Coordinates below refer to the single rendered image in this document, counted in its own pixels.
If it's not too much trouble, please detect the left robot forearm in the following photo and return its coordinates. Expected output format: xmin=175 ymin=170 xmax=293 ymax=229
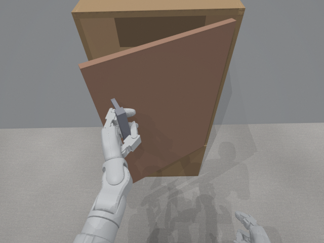
xmin=73 ymin=157 xmax=133 ymax=243

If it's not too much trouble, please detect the robot left hand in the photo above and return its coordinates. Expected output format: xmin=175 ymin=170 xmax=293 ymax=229
xmin=101 ymin=108 xmax=141 ymax=161

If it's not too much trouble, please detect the handle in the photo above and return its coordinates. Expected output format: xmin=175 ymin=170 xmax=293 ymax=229
xmin=111 ymin=98 xmax=131 ymax=140

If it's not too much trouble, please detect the cupboard door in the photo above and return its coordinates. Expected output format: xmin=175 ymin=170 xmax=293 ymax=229
xmin=78 ymin=18 xmax=236 ymax=183

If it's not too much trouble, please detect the robot right hand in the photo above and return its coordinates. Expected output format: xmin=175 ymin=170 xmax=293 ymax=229
xmin=233 ymin=211 xmax=271 ymax=243

